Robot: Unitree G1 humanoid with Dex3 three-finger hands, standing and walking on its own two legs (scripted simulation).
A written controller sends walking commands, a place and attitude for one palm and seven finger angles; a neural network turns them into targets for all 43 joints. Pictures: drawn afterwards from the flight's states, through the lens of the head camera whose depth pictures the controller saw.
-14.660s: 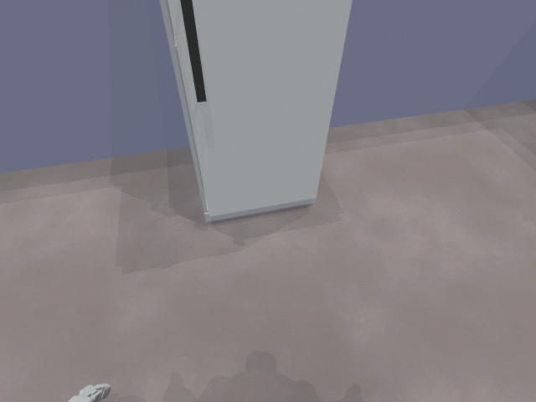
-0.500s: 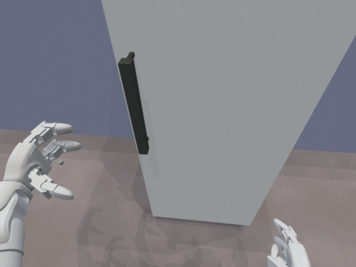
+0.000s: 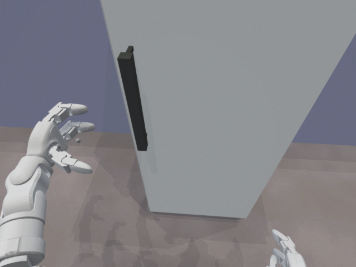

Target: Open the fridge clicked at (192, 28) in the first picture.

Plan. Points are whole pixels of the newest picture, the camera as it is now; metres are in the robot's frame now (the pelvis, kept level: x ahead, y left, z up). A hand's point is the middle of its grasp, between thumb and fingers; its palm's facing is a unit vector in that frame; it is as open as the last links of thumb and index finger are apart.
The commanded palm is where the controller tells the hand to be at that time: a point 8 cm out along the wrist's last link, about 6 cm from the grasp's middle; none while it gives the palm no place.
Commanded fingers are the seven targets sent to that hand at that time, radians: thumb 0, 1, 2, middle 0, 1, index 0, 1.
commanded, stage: move the hooked fingers beside the handle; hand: left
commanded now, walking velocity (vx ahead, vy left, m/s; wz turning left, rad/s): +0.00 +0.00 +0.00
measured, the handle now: (137, 105) +0.49 +0.15 +0.10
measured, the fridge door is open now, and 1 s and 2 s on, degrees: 0 0 0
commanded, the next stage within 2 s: feel for the door with the fingertips in 1.82 s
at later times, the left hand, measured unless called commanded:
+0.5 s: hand (93, 130) +0.37 +0.23 +0.12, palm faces +0.01 -1.00 +0.00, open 14.0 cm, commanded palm +0.35 +0.28 +0.13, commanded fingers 0.00 -0.50 0.30 -0.30 -1.20 -0.30 -1.20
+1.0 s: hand (105, 115) +0.42 +0.21 +0.12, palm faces +0.01 -1.00 +0.00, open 14.0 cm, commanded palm +0.40 +0.27 +0.12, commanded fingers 0.00 -0.50 0.30 -0.30 -1.20 -0.30 -1.20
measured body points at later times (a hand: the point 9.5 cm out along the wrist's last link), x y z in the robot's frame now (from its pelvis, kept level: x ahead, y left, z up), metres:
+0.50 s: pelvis +0.00 +0.00 +0.00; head +0.02 +0.00 +0.45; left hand +0.37 +0.28 +0.13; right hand +0.14 -0.24 -0.09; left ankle +0.07 +0.11 -0.73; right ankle -0.02 -0.11 -0.73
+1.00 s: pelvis +0.01 +0.00 -0.01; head +0.03 -0.01 +0.44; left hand +0.41 +0.27 +0.13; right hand +0.09 -0.27 -0.11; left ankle +0.07 +0.11 -0.73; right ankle -0.02 -0.11 -0.73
